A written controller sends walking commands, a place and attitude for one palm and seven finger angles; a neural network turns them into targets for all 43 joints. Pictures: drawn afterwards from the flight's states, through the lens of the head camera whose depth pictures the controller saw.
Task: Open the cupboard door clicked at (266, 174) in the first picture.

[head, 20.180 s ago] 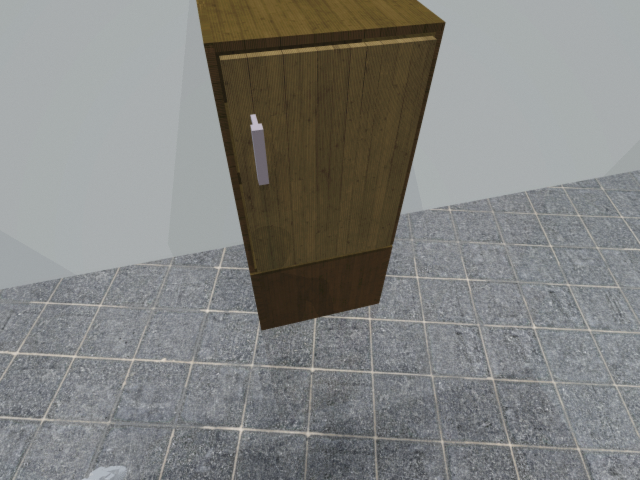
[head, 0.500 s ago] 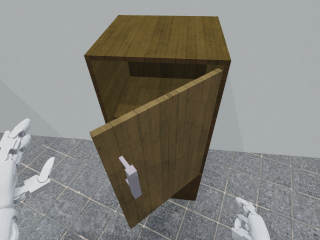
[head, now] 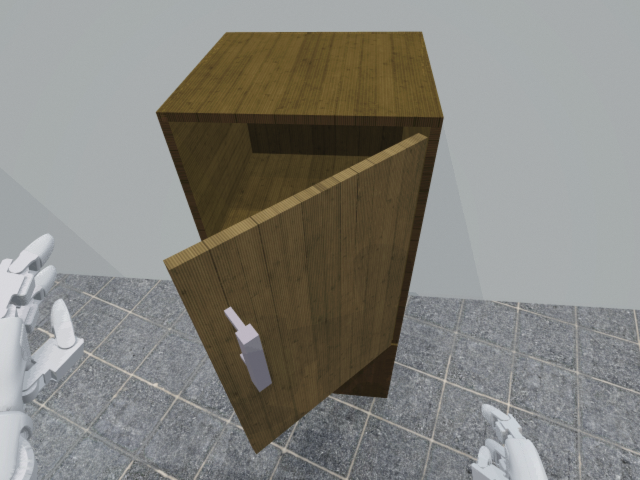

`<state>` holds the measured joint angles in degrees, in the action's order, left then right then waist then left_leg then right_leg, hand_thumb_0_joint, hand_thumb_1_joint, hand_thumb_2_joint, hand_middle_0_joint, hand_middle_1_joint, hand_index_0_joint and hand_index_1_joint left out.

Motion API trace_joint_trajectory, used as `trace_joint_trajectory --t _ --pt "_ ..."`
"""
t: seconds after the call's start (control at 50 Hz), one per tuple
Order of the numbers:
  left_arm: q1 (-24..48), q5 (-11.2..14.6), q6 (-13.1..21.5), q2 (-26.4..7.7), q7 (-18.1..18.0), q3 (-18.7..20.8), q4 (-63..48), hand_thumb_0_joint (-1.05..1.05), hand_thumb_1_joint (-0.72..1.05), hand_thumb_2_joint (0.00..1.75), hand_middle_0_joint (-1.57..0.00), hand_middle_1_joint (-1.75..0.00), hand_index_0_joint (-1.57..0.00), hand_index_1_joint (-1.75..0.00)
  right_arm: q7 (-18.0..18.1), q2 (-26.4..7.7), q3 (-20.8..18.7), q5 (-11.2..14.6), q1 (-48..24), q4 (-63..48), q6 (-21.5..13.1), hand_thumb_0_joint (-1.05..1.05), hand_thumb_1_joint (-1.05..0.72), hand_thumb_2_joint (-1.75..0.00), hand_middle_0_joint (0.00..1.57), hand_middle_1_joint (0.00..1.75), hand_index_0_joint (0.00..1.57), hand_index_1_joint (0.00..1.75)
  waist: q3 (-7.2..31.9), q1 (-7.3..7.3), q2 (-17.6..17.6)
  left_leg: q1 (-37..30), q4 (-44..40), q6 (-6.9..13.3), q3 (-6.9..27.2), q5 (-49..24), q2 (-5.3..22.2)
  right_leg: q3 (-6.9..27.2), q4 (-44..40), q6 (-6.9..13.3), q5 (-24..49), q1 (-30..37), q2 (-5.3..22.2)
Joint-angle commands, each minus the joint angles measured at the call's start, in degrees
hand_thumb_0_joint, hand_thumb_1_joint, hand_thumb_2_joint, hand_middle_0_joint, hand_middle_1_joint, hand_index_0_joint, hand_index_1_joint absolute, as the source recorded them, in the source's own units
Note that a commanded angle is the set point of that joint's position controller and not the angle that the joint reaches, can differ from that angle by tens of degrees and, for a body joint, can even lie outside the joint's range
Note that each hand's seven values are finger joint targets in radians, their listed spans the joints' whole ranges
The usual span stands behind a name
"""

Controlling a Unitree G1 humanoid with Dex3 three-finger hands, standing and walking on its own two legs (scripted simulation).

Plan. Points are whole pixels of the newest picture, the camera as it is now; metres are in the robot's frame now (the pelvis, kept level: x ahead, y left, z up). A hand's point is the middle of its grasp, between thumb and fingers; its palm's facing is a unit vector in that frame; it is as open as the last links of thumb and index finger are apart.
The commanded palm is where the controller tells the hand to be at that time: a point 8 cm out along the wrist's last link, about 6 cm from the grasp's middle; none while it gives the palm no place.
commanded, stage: step back with the hand held close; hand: left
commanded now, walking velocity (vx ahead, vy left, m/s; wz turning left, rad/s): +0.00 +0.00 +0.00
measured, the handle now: (247, 349) +0.28 +0.14 +0.01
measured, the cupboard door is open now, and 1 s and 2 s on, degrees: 44 44 44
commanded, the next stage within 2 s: stop stepping back and stand still in 1.30 s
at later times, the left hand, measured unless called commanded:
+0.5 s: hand (30, 381) +0.15 +0.29 +0.15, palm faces +0.36 -0.78 -0.51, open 7.4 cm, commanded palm +0.09 +0.33 +0.17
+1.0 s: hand out of the picture +0.07 +0.31 +0.17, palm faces +0.46 -0.76 -0.46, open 7.4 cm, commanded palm +0.00 +0.34 +0.17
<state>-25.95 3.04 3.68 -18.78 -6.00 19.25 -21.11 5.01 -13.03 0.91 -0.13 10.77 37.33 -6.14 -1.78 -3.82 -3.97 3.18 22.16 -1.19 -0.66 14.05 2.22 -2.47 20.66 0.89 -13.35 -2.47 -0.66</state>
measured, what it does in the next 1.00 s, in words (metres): walks backwards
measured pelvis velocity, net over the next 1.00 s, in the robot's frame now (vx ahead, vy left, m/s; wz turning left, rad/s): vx -0.13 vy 0.04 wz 0.03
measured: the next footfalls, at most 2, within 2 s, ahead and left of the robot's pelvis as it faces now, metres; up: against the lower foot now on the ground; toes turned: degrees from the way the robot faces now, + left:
right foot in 1.14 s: -0.21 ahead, -0.09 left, +0.00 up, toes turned -1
left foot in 1.28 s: -0.05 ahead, +0.11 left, +0.00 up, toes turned -1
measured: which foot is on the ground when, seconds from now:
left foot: down 0.00-1.00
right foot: down 0.00-0.88, up 0.90-1.00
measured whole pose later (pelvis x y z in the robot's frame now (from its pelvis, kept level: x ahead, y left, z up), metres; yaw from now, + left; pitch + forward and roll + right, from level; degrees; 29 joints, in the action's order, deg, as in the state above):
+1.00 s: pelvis -0.13 +0.04 -0.01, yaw +2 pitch +0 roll -4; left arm -29.7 1.0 11.8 -25.8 -9.5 27.1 -32.3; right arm 4.1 -10.1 -0.3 -0.6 12.5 35.1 -5.8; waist -2.5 1.2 -0.3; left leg 25.1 31.0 2.5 2.6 5.9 1.4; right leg 0.6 53.6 -0.6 -24.6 -22.9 -4.5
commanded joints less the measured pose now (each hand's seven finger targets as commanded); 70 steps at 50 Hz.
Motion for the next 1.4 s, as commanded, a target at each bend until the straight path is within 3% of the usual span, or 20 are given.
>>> trace_joint_trajectory --t 0.0,0.04,0.08,0.32,0.58,0.66,0.72,0.78,0.82,0.86,0.88,0.94,1.04,1.08,1.12,1.18,1.22,1.26,1.3,1.38 --pt "5.4 0.0 4.4 -11.3 -1.1 6.6 -11.4 0.0 0.9 0.9 -0.2 -0.3 -0.2 -0.3 0.8 -5.3 -2.1 -0.3 -8.7 -9.1 -3.6 0.0 -0.9 -0.9 0.2 0.3 0.2 0.3 3.3 -0.42 0.8 -0.9 -2.1 2.6 -1.1 -12.7 -1.8 0.8 -4.4 -0.7 10.7 -2.2 0.7" --pt "13.4 -0.6 6.9 -19.0 -1.9 13.4 -16.6 0.0 0.9 0.9 -0.2 -0.3 -0.2 -0.3 0.7 -6.3 -1.7 0.3 -7.8 -11.2 -2.6 0.0 -0.9 -0.9 0.2 0.3 0.2 0.3 -1.0 2.37 2.6 3.8 0.5 3.3 0.2 -9.2 -0.9 4.7 -7.2 -0.9 12.7 -8.5 3.4" --pt "2.8 -0.5 6.6 -12.9 -1.0 8.9 -10.7 0.0 0.9 0.9 -0.2 -0.3 -0.2 -0.3 0.4 -6.3 -2.3 -0.2 -7.6 -10.8 -0.5 0.0 -0.9 -0.9 0.2 0.3 0.2 0.3 1.3 2.66 6.0 3.8 2.4 3.1 0.4 -9.6 -1.1 4.2 -6.8 -0.6 13.7 -9.0 5.0" --pt "-4.8 0.0 7.5 -15.4 -2.4 11.6 -17.3 0.0 0.9 0.9 -0.2 -0.3 -0.2 -0.3 1.1 -6.7 -4.0 0.6 -7.2 -14.2 3.4 0.0 -0.9 -0.9 0.2 0.3 0.2 0.3 10.6 3.08 2.4 6.3 1.6 2.4 1.1 -20.3 1.2 2.0 1.5 -1.6 20.9 -5.5 3.8" --pt "-3.6 -2.4 10.6 -14.4 -3.6 13.2 -20.3 0.0 0.9 0.9 -0.2 -0.3 -0.2 -0.3 0.6 -7.9 -4.1 0.4 -5.7 -15.8 0.4 0.0 -0.9 -0.9 0.2 0.3 0.2 0.3 4.9 3.08 -3.9 36.2 -7.5 6.8 8.1 18.7 6.2 3.0 14.3 -2.1 5.9 4.4 0.5" --pt "-1.9 -2.6 11.2 -14.1 -3.6 12.8 -20.5 0.0 0.9 0.9 -0.2 -0.3 -0.2 -0.3 0.4 -7.6 -4.2 0.2 -4.6 -15.1 -0.7 0.0 -0.9 -0.9 0.2 0.3 0.2 0.3 3.7 3.77 1.8 33.5 0.4 5.6 5.4 20.3 3.1 7.0 7.6 -0.9 -2.8 -3.7 3.5" --pt "-0.9 -1.6 11.3 -14.9 -4.4 11.9 -22.1 0.0 0.9 0.9 -0.2 -0.3 -0.2 -0.3 0.1 -6.4 -3.9 0.1 -3.3 -12.8 -1.0 0.0 -0.9 -0.9 0.2 0.3 0.2 0.3 5.0 4.31 10.1 15.6 17.3 1.8 0.9 10.4 -2.5 12.3 -4.7 3.5 -13.8 -23.5 11.4" --pt "-0.8 -1.1 10.8 -15.5 -5.3 12.1 -22.4 0.0 0.9 0.9 -0.2 -0.3 -0.2 -0.3 0.2 -6.2 -3.5 0.0 -3.7 -11.5 -0.3 0.0 -0.9 -0.9 0.2 0.3 0.2 0.3 5.7 4.72 8.7 9.8 16.6 1.5 0.7 7.6 -2.5 8.1 -3.8 3.3 -13.2 -28.5 11.7" --pt "-1.5 -1.0 11.2 -16.1 -5.4 13.1 -23.8 0.0 0.9 0.9 -0.2 -0.3 -0.2 -0.3 0.9 -6.9 -3.4 0.1 -5.0 -12.3 -0.4 0.0 -0.9 -0.9 0.2 0.3 0.2 0.3 3.5 4.44 -0.9 16.4 4.3 2.9 7.3 14.4 2.0 4.1 3.6 0.3 -15.2 -24.8 6.0" --pt "-1.9 -2.1 12.1 -16.0 -5.0 15.3 -25.3 0.0 0.9 0.9 -0.2 -0.3 -0.2 -0.3 1.2 -8.2 -3.7 -0.4 -6.2 -13.5 -1.6 0.0 -0.9 -0.9 0.2 0.3 0.2 0.3 5.3 3.76 -16.1 38.2 -17.6 8.7 24.9 34.2 14.4 0.9 30.4 -2.7 -8.6 -4.1 -3.9" --pt "-0.4 -2.4 12.3 -16.9 -4.9 15.8 -25.9 0.0 0.9 0.9 -0.2 -0.3 -0.2 -0.3 1.0 -6.7 -4.3 -0.8 -5.6 -13.2 -2.1 0.0 -0.9 -0.9 0.2 0.3 0.2 0.3 6.6 3.8 -13.5 36.8 -18.7 10.5 26.5 29.6 16.3 3.3 39.9 -2.2 -10.0 -5.2 -4.4" --pt "-4.6 -1.6 12.3 -15.1 -4.9 14.5 -22.8 0.0 0.9 0.9 -0.2 -0.3 -0.2 -0.3 -0.6 -5.7 -4.6 -0.9 -5.6 -11.4 -3.6 0.0 -0.9 -0.9 0.2 0.3 0.2 0.3 7.3 3.22 -6.2 22.1 -10.6 10.6 19.6 12.8 13.2 4.9 37.6 -1.1 -14.2 -16.0 -2.8" --pt "-4.5 0.1 10.7 -13.3 -4.0 9.7 -23.1 0.0 0.9 0.9 -0.2 -0.3 -0.2 -0.3 -1.7 -5.9 -3.6 -1.1 -4.8 -8.9 -3.8 0.0 -0.9 -0.9 0.2 0.3 0.2 0.3 9.4 3.46 -10.6 12.8 -11.9 5.3 11.8 5.6 8.7 -0.1 11.3 0.5 -14.7 -10.9 -3.8" --pt "-2.8 0.4 11.1 -15.4 -3.2 10.2 -22.6 0.0 0.9 0.9 -0.2 -0.3 -0.2 -0.3 -1.8 -5.7 -3.5 -1.3 -4.7 -8.3 -2.6 0.0 -0.9 -0.9 0.2 0.3 0.2 0.3 9.2 3.66 -4.2 8.8 -3.8 2.2 7.7 -4.1 6.4 4.3 -5.1 2.6 -5.1 -11.7 0.9" --pt "-0.9 0.8 12.0 -19.5 -3.3 12.9 -22.8 0.0 0.9 0.9 -0.2 -0.3 -0.2 -0.3 -1.2 -4.2 -2.7 -1.3 -6.0 -8.2 -1.4 0.0 -0.9 -0.9 0.2 0.3 0.2 0.3 10.7 3.83 7.2 4.4 11.6 0.1 1.4 -5.1 1.6 13.2 -7.4 5.0 13.2 -18.6 12.8" --pt "-0.7 0.0 10.6 -19.2 -2.7 13.2 -19.4 0.0 0.9 0.9 -0.2 -0.3 -0.2 -0.3 -0.1 -4.7 -3.2 0.4 -8.0 -10.0 -1.7 0.0 -0.9 -0.9 0.2 0.3 0.2 0.3 9.4 3.29 18.4 11.8 21.5 0.3 -0.8 1.1 -3.0 7.3 -0.3 3.4 38.2 -14.2 12.3" --pt "-3.5 0.0 9.5 -18.9 -2.2 13.6 -19.2 0.0 0.9 0.9 -0.2 -0.3 -0.2 -0.3 0.6 -3.5 -1.7 0.4 -9.2 -11.4 -0.1 0.0 -0.9 -0.9 0.2 0.3 0.2 0.3 7.7 3.34 10.7 15.9 12.6 0.4 -0.2 -5.7 -2.3 5.0 5.7 2.3 45.5 -7.6 10.8" --pt "-2.5 0.5 9.7 -19.9 -1.6 14.3 -22.2 0.0 0.9 0.9 -0.2 -0.3 -0.2 -0.3 1.0 -5.8 -2.0 0.6 -8.2 -11.8 0.2 0.0 -0.9 -0.9 0.2 0.3 0.2 0.3 9.5 3.27 -0.6 3.5 0.4 2.5 3.3 -38.4 2.0 1.7 11.9 -2.5 31.5 -12.6 1.7" --pt "-6.0 1.6 10.8 -20.3 -1.5 14.8 -23.5 0.0 0.9 0.9 -0.2 -0.3 -0.2 -0.3 -0.3 -6.4 -3.1 -0.4 -7.9 -11.4 -2.0 0.0 -0.9 -0.9 0.2 0.3 0.2 0.3 17.6 1.78 -13.1 -4.8 -3.7 7.7 15.9 -54.7 13.4 4.2 27.3 -1.7 -16.8 -18.2 -4.1" --pt "-8.3 1.2 9.5 -16.9 -2.7 13.3 -26.6 0.0 0.9 0.9 -0.2 -0.3 -0.2 -0.3 -1.9 -6.7 -4.3 -0.6 -5.7 -10.1 -4.0 0.0 -0.9 -0.9 0.2 0.3 0.2 0.3 15.3 2.79 -6.8 6.9 -9.6 9.6 12.0 -18.4 13.7 4.7 36.0 -1.2 -15.9 -14.6 -2.9"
